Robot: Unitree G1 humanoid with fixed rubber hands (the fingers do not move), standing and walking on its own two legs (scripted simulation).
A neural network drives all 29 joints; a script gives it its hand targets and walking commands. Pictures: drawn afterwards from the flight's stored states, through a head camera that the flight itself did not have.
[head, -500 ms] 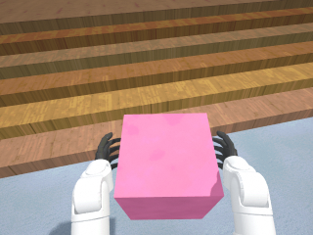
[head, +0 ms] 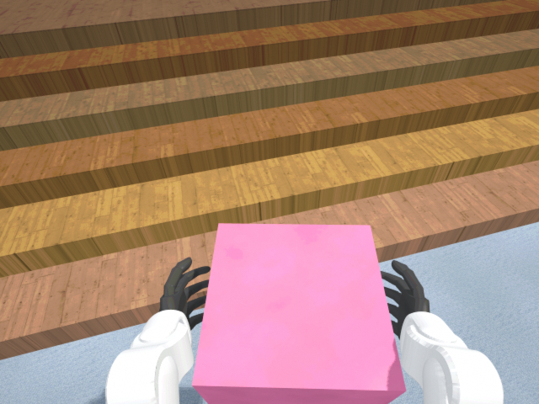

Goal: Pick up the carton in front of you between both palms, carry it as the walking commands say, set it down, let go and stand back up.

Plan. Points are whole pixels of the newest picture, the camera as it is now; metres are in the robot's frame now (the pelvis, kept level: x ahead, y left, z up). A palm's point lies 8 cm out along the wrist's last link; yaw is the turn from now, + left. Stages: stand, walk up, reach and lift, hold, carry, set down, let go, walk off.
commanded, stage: carry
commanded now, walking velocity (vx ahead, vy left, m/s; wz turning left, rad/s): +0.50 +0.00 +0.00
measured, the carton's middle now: (291, 329) +0.25 -0.01 +0.01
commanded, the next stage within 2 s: none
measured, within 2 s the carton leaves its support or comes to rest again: neither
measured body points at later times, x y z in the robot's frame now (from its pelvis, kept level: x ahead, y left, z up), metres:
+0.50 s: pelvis +0.32 -0.03 +0.00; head +0.33 -0.03 +0.45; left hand +0.62 +0.15 +0.13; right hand +0.65 -0.16 +0.12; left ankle +0.41 +0.12 -0.69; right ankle +0.28 -0.10 -0.74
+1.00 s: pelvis +0.65 +0.01 -0.01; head +0.72 +0.02 +0.43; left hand +1.02 +0.16 +0.10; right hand +1.00 -0.15 +0.11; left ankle +0.55 +0.09 -0.74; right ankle +0.71 -0.11 -0.58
